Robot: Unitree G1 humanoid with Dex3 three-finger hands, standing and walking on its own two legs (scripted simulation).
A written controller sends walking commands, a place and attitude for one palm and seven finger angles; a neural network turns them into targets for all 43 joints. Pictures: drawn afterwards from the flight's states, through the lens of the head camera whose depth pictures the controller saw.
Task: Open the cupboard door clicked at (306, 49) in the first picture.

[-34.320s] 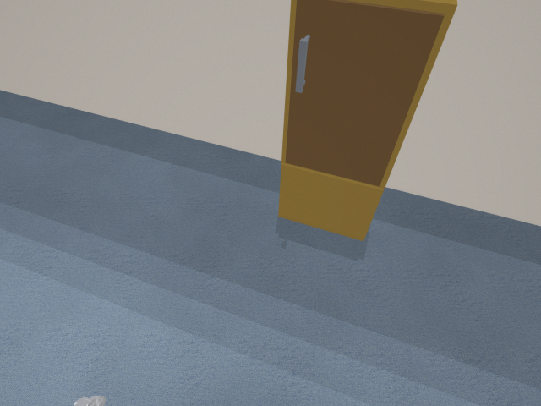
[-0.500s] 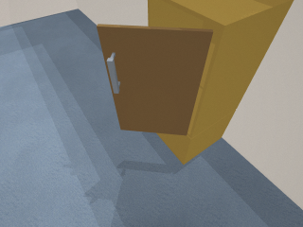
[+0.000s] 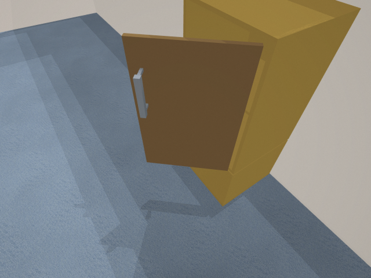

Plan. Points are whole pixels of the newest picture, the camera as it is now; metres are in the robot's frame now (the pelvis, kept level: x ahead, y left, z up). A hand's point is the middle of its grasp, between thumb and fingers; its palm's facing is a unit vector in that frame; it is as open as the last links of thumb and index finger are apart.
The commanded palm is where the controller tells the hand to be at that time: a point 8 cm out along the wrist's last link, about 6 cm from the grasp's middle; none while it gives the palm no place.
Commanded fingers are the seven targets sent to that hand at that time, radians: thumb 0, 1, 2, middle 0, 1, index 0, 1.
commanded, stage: shuffle to correct the standing spot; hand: left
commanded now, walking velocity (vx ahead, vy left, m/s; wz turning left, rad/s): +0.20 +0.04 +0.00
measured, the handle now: (142, 93) +0.62 +0.18 +0.03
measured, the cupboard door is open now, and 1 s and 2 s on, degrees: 49 49 49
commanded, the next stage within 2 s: come to a stop and stand still in 0.20 s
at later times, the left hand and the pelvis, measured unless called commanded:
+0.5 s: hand out of the picture +0.11 +0.19 -0.18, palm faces +0.02 -0.98 -0.20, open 7.3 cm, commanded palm none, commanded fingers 0.00 0.90 0.90 -0.20 -0.30 -0.20 -0.30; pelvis +0.08 +0.01 -0.01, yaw -1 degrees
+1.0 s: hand out of the picture +0.15 +0.22 -0.17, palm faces +0.00 -0.97 -0.24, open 7.3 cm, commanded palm none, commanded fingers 0.00 0.90 0.90 -0.20 -0.30 -0.20 -0.30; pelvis +0.09 +0.03 -0.01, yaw -2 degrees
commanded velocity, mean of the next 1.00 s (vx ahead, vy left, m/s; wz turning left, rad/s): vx -0.01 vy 0.02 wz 0.00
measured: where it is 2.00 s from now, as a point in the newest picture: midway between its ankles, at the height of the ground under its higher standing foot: outside the picture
